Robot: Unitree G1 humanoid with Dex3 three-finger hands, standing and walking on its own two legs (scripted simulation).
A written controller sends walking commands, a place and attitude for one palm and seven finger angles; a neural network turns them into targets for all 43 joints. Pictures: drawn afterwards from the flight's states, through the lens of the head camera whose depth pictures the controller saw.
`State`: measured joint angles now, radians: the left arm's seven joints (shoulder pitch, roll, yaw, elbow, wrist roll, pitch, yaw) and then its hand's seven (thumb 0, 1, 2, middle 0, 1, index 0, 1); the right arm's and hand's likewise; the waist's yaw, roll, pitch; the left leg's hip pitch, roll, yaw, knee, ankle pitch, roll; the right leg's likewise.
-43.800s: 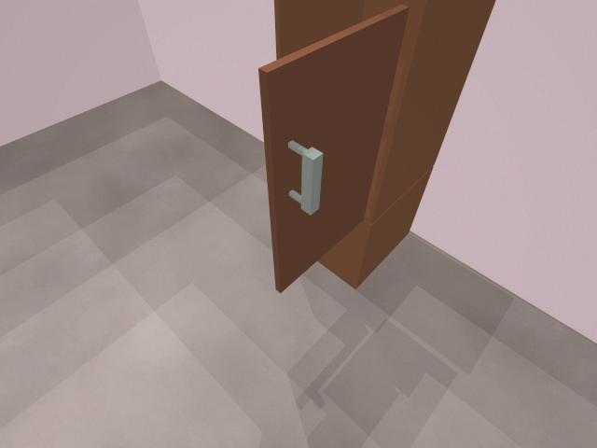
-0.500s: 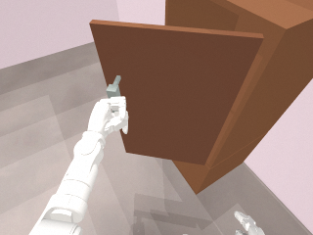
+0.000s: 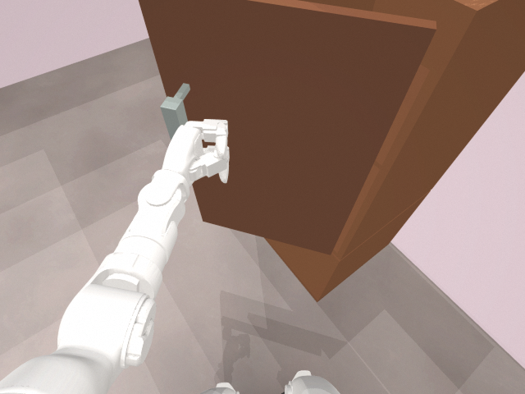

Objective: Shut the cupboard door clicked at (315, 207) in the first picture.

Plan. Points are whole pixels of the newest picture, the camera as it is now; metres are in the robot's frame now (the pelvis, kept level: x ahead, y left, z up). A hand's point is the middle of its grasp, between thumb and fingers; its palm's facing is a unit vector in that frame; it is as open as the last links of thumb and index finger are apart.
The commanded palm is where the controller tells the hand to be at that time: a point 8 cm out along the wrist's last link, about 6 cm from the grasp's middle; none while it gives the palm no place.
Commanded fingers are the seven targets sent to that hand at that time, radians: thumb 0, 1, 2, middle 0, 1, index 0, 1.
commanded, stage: push the door shut along its arc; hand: left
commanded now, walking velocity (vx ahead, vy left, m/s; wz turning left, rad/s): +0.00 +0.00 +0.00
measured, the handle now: (185, 126) +0.52 +0.11 +0.09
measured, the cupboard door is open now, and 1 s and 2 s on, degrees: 37 22 17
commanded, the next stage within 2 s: pull the fist back off the door in 0.94 s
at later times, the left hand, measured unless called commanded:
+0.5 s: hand (239, 136) +0.49 +0.02 +0.09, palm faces -0.40 -0.92 -0.03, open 2.9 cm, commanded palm +0.50 +0.06 +0.09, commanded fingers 0.00 0.90 0.90 -1.30 -1.50 -1.30 -1.50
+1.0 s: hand (258, 119) +0.53 -0.01 +0.10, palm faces -0.48 -0.88 -0.03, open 3.6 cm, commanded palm +0.55 +0.01 +0.09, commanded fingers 0.00 0.90 0.90 -1.30 -1.50 -1.30 -1.50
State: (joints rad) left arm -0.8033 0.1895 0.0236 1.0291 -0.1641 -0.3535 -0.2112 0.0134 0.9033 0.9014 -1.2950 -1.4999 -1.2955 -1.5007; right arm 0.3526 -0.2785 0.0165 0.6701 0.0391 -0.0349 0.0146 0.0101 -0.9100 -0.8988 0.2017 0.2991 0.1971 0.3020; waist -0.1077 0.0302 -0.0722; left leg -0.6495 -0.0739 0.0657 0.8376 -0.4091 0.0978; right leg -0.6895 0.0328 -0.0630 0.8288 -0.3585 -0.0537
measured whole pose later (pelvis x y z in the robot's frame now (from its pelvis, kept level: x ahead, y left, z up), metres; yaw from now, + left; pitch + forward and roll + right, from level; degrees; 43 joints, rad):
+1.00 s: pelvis +0.00 -0.02 -0.03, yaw +1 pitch +22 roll -1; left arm -1.27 0.32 0.03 1.29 -0.15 -0.23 -0.34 0.02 1.05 1.04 -1.29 -1.50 -1.30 -1.50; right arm 0.35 -0.29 0.03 0.72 0.01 -0.05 -0.01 0.01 -0.91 -0.90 0.20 0.30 0.20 0.30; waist -0.21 0.04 -0.10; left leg -0.94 -0.05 0.03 1.02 -0.47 0.07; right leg -0.96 0.05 -0.11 0.97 -0.41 -0.09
